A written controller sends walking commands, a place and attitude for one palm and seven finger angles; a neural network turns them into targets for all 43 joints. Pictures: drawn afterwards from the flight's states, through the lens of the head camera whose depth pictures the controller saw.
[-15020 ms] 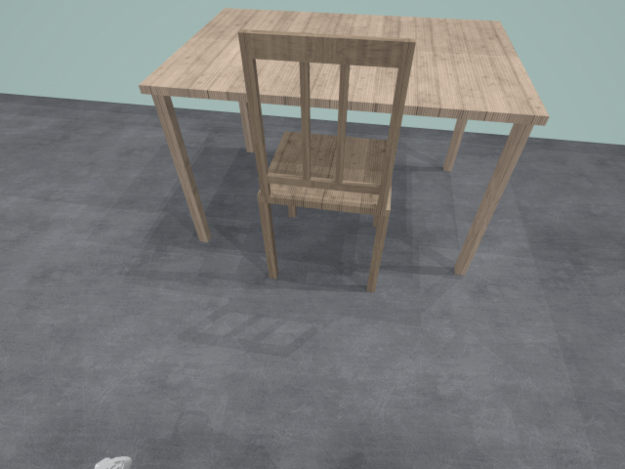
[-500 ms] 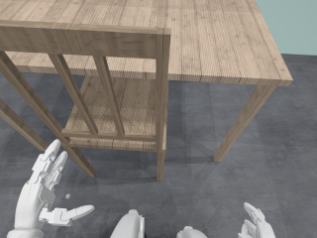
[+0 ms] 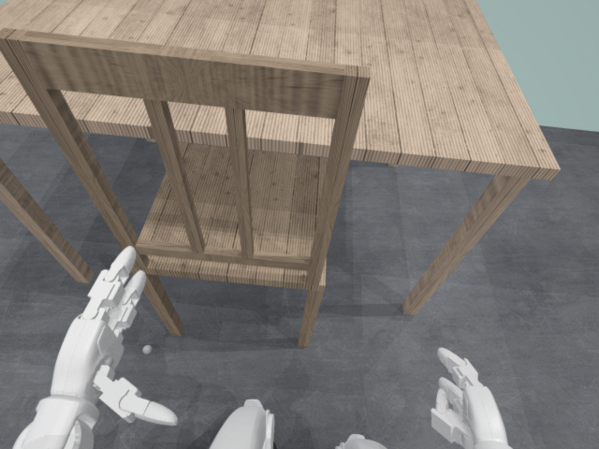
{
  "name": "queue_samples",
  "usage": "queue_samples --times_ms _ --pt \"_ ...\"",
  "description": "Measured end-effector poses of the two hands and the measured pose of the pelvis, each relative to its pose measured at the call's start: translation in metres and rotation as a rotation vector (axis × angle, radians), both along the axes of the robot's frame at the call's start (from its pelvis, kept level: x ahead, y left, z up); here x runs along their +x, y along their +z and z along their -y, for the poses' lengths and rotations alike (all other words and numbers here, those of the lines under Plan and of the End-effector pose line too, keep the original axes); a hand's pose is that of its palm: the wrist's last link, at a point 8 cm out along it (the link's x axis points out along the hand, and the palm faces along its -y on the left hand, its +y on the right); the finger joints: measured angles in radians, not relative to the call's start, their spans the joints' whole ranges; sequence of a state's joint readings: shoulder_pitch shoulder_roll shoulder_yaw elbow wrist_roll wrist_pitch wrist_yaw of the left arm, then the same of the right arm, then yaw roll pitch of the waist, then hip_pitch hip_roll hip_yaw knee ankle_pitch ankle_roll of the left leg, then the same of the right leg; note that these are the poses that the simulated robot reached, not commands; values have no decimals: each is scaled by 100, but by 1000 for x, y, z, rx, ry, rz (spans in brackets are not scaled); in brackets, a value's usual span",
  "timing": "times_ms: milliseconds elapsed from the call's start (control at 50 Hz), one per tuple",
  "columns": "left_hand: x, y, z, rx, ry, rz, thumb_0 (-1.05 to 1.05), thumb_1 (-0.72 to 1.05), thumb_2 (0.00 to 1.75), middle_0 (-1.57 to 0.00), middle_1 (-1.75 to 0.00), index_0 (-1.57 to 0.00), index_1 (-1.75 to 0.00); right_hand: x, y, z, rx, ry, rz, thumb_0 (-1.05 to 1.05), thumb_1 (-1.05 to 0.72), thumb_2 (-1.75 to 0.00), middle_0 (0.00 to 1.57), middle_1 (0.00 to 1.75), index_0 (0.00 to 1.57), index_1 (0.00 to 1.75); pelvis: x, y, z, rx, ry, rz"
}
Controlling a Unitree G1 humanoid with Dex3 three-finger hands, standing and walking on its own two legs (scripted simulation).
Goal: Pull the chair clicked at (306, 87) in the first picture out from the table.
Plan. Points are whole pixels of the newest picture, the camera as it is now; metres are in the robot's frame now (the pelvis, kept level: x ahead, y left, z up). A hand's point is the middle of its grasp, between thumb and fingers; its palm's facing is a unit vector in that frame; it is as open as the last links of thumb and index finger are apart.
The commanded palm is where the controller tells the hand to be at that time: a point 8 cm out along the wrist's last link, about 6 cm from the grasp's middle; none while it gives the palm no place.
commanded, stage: raise the hand toward the chair's back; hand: left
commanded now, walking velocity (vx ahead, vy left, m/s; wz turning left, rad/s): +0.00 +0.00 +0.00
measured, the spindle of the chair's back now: (182, 190) +0.49 +0.22 +0.01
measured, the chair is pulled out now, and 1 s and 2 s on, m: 0.00 0.00 0.00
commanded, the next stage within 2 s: aim the fingers beside a spindle in 0.60 s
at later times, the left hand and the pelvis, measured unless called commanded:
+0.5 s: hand (144, 328) +0.25 +0.20 +0.05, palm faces +0.01 -1.00 -0.06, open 16.9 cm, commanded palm +0.22 +0.26 +0.05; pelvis +0.00 +0.00 +0.00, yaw +0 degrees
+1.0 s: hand (185, 318) +0.27 +0.16 +0.03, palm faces -0.04 -1.00 -0.03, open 16.9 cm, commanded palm +0.25 +0.23 +0.04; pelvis +0.01 -0.03 +0.00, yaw +0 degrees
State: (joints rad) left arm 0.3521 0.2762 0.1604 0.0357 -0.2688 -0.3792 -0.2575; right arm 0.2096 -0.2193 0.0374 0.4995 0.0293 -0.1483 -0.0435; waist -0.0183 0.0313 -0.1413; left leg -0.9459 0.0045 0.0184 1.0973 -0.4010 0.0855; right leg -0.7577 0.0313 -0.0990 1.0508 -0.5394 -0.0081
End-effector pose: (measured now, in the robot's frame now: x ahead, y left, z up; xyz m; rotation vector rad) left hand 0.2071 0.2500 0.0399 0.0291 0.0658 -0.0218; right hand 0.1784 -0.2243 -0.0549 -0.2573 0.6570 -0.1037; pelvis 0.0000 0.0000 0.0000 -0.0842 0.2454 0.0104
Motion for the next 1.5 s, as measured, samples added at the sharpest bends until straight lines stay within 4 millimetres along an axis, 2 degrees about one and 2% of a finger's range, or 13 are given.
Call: queue_samples --times_ms 80,160,260,320,440,620,740,820,920,1000,1100,1200,1500 --pt "5 13 -9 21 24 75 -2 -50 31 -6 -8 -6 -8 -11 -3 2 -13 -3 -34 1 -90 -90 20 30 20 30 -1 1 -1 -2 3 2" --pt "14 10 -16 27 21 59 -2 -50 31 -6 -8 -6 -8 -22 -7 8 -17 -21 -68 1 -90 -90 20 30 20 30 -3 0 -3 -4 3 2" --pt "15 0 -10 -1 -17 -28 -2 -50 31 -6 -8 -6 -8 -33 -5 15 -19 -61 -82 1 -90 -90 20 30 20 30 -1 4 -4 0 -5 4" --pt "14 1 -6 1 -17 -26 -2 -50 31 -6 -8 -6 -8 -36 -2 18 -27 -73 -81 1 -90 -90 20 30 20 30 1 6 -3 3 -9 4" --pt "17 11 -7 30 27 52 -2 -50 31 -6 -8 -6 -8 -33 -6 23 -31 -57 -86 1 -90 -90 20 30 20 30 2 4 1 6 -6 -2" --pt "18 4 4 19 -2 -11 -2 -50 31 -6 -8 -6 -8 -18 -9 23 4 -50 -66 1 -90 -90 20 30 20 30 6 4 8 12 -6 -5" --pt "20 12 9 27 24 35 -2 -50 31 -6 -8 -6 -8 -9 -8 27 8 -37 -52 1 -90 -90 20 30 20 30 9 4 15 17 -2 -8" --pt "26 8 12 28 24 36 -2 -50 31 -6 -8 -6 -8 -6 -12 32 7 -29 -57 1 -90 -90 20 30 20 30 9 1 20 18 2 -15" --pt "36 -4 24 8 -12 -2 -2 -50 31 -6 -8 -6 -8 -8 -17 41 1 -40 -74 1 -90 -90 20 30 20 30 11 -1 25 22 -2 -25" --pt "43 -4 32 6 -19 11 -2 -50 31 -6 -8 -6 -8 -12 -20 48 -2 -57 -91 1 -90 -90 20 30 20 30 13 -2 28 27 -9 -31" --pt "50 -3 31 21 10 35 -2 -50 31 -6 -8 -6 -8 -17 -25 54 2 -73 -118 1 -90 -90 20 30 20 30 15 -4 32 32 -14 -39" --pt "55 -12 34 15 7 9 -2 -50 31 -6 -8 -6 -8 -20 -31 59 5 -81 -138 1 -90 -90 20 30 20 30 15 -6 34 35 -16 -49" --pt "74 -24 57 -4 -21 42 -2 -50 31 -6 -8 -6 -8 -24 -45 55 13 -74 -164 1 -90 -90 20 30 20 30 12 -16 31 36 -23 -76"
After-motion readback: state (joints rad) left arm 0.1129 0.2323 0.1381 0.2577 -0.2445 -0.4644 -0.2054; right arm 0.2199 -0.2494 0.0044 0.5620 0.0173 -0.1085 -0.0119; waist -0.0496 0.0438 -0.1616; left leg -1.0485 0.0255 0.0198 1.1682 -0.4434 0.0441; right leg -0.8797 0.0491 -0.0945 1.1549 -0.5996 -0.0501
